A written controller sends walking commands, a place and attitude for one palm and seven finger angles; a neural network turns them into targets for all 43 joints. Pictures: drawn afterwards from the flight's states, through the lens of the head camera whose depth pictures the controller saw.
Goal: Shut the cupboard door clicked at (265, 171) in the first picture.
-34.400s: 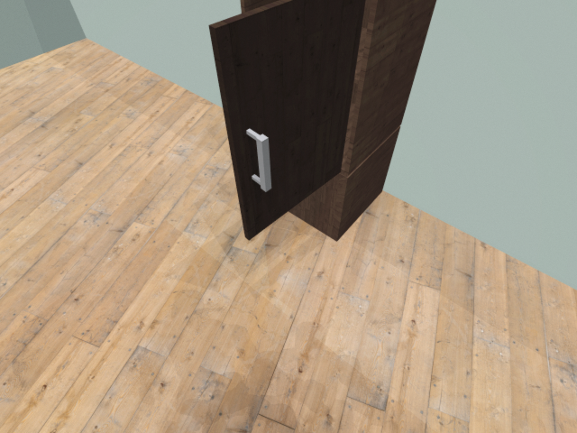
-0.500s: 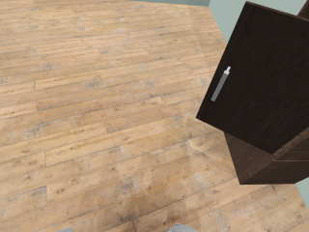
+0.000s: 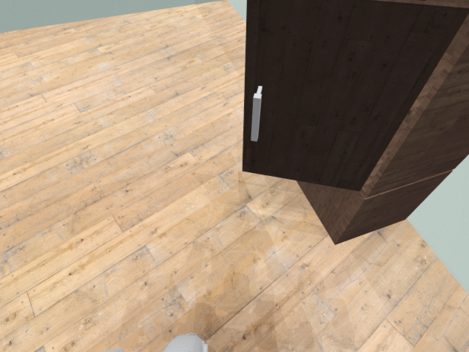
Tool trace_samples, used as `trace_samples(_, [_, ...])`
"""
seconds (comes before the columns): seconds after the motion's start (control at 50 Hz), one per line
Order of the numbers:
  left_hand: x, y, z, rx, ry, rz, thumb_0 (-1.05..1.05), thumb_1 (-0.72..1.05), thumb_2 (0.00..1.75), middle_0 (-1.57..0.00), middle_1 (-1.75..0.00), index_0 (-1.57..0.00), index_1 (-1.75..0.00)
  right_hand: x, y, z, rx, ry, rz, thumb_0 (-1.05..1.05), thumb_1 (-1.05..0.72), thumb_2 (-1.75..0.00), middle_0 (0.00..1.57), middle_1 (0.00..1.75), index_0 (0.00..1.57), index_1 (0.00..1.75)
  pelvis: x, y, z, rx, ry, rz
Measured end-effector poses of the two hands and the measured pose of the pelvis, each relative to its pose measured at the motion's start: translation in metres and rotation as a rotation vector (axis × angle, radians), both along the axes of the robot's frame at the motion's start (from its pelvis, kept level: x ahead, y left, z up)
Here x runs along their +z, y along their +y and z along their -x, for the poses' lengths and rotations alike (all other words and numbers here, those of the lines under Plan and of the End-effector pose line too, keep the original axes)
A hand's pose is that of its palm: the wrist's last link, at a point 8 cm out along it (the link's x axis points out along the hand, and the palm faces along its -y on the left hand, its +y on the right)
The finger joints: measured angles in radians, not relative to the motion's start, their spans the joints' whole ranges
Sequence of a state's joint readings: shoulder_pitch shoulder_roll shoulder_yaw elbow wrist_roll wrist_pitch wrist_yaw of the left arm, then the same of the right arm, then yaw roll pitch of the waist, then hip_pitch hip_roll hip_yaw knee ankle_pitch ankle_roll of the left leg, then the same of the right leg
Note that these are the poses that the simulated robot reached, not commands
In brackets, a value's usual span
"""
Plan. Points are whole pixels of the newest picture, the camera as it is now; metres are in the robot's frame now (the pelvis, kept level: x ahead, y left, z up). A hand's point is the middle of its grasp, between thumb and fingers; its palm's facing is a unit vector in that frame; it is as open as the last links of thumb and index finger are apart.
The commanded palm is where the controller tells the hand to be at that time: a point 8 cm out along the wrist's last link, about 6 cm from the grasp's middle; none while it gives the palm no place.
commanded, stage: turn to face it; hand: left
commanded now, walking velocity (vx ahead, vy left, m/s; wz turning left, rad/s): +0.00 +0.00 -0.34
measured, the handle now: (257, 114) +0.70 -0.02 -0.05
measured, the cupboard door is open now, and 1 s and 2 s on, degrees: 58 58 58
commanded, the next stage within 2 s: take the last steps up to it in 0.26 s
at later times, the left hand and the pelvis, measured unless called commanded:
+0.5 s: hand out of the picture +0.13 +0.20 -0.16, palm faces -0.18 -0.96 -0.23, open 7.4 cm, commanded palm none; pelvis +0.02 +0.01 -0.01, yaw -11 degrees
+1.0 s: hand (170, 316) +0.21 +0.16 -0.18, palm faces -0.25 -0.96 -0.15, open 7.4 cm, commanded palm none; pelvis +0.14 -0.02 +0.00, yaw -16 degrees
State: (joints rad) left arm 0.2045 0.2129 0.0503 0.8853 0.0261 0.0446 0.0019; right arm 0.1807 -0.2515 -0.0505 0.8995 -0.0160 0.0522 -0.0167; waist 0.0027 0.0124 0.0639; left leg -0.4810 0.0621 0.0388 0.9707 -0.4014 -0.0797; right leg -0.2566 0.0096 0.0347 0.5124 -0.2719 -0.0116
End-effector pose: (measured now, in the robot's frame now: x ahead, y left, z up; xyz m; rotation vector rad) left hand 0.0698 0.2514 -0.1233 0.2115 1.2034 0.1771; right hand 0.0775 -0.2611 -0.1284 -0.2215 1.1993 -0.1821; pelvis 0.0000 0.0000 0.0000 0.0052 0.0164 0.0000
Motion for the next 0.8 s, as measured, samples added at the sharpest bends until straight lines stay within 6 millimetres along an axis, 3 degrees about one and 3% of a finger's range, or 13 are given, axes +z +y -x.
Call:
trace_samples(0.14, [-0.027, 0.018, -0.015, -0.026, 0.019, 0.057, 0.01, 0.91, 0.9, -0.2, -0.3, -0.21, -0.3, 0.007, 0.025, -0.003, -0.032, -0.059, 0.044, 0.01, -0.91, -0.9, 0.2, 0.29, 0.2, 0.3, -0.011, 0.025, -0.01, -0.055, 0.005, 0.025])
trace_samples(0.3, [-0.016, 0.027, -0.039, -0.093, 0.04, 0.062, 0.01, 0.91, 0.9, -0.2, -0.3, -0.2, -0.29, 0.016, 0.048, 0.039, -0.086, 0.033, 0.032, 0.01, -0.91, -0.9, 0.21, 0.3, 0.21, 0.3, 0.004, 0.033, -0.012, -0.123, 0.003, 0.042])
trace_samples(0.42, [-0.008, 0.012, -0.057, -0.163, 0.04, 0.038, 0.01, 0.91, 0.9, -0.2, -0.3, -0.2, -0.29, 0.002, 0.048, 0.075, -0.174, 0.096, -0.017, 0.01, -0.9, -0.9, 0.21, 0.3, 0.21, 0.3, 0.004, 0.027, -0.012, -0.166, 0.002, 0.039])
trace_samples(0.5, [-0.008, -0.006, -0.067, -0.208, 0.015, 0.021, 0.01, 0.91, 0.9, -0.2, -0.3, -0.2, -0.29, -0.017, 0.035, 0.1, -0.238, 0.13, -0.053, 0.01, -0.9, -0.9, 0.21, 0.3, 0.21, 0.3, -0.006, 0.012, -0.015, -0.198, 0.0, 0.01])
trace_samples(0.56, [-0.005, -0.018, -0.064, -0.205, 0.01, 0.018, 0.01, 0.91, 0.9, -0.2, -0.3, -0.2, -0.29, -0.023, 0.024, 0.107, -0.262, 0.17, -0.065, 0.01, -0.9, -0.9, 0.21, 0.3, 0.21, 0.3, -0.006, 0.005, -0.022, -0.198, -0.006, 0.025])
trace_samples(0.66, [-0.004, -0.028, -0.051, -0.185, 0.068, 0.028, 0.01, 0.91, 0.9, -0.2, -0.3, -0.21, -0.29, -0.009, 0.009, 0.081, -0.265, 0.138, -0.054, 0.01, -0.91, -0.9, 0.2, 0.29, 0.2, 0.3, 0.003, -0.004, -0.042, -0.213, -0.004, 0.012])
trace_samples(0.8, [-0.027, -0.033, -0.05, -0.164, 0.197, 0.08, 0.01, 0.91, 0.9, -0.2, -0.3, -0.21, -0.29, 0.001, 0.0, 0.01, -0.235, 0.049, -0.01, 0.01, -0.91, -0.9, 0.2, 0.29, 0.2, 0.3, -0.002, -0.007, -0.084, -0.216, 0.001, 0.026])
